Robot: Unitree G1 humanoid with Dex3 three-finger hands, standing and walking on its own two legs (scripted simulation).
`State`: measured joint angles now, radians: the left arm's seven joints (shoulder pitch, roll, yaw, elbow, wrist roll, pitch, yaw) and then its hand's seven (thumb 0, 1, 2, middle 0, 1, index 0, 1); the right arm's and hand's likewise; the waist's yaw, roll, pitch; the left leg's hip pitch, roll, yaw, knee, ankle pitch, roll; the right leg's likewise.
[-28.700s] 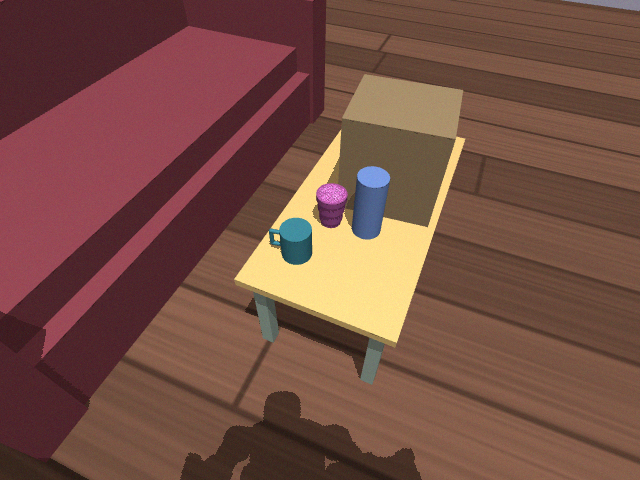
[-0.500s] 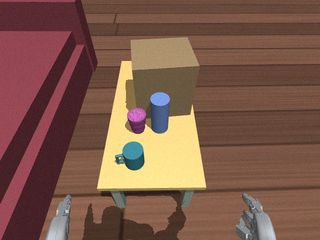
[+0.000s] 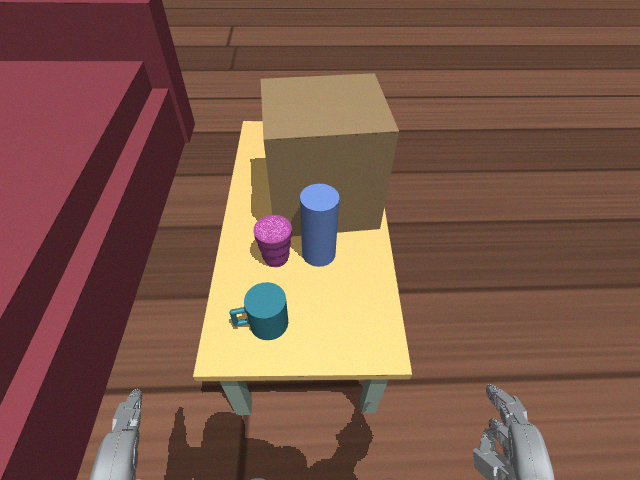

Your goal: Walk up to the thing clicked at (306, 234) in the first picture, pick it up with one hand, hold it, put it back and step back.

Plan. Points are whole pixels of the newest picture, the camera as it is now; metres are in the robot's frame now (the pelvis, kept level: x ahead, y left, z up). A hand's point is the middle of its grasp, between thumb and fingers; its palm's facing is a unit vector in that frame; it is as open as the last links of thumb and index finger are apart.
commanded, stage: home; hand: left
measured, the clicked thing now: (259, 313) +0.51 +0.13 -0.29
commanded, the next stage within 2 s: stand in 0.14 s
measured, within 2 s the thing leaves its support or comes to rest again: neither
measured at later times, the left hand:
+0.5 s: hand out of the picture +0.16 +0.21 -0.09, palm faces -0.01 -0.94 -0.34, open 14.1 cm
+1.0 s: hand out of the picture +0.04 +0.25 -0.11, palm faces +0.04 -0.94 -0.34, open 7.4 cm
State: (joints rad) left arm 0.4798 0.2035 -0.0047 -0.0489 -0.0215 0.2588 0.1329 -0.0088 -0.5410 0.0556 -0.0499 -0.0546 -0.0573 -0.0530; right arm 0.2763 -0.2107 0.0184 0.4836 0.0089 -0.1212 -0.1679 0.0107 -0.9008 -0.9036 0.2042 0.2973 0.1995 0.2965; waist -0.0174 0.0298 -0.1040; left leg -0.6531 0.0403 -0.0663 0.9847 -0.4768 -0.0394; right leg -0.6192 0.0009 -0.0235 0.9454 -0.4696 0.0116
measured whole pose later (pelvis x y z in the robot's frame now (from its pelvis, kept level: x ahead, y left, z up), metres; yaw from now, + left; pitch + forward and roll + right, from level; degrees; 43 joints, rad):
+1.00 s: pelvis -0.01 +0.01 +0.05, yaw +2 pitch -4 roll +0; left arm 0.21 0.32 0.01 1.02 0.02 0.00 0.02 0.01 0.89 0.89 -0.20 -0.30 -0.20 -0.30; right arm 0.18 -0.31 -0.01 1.02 -0.03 0.00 0.00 0.01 -0.91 -0.90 0.20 0.30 0.20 0.30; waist 0.02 0.01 0.04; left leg -0.23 0.00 -0.06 0.55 -0.26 -0.02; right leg -0.20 -0.04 -0.03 0.54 -0.27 0.03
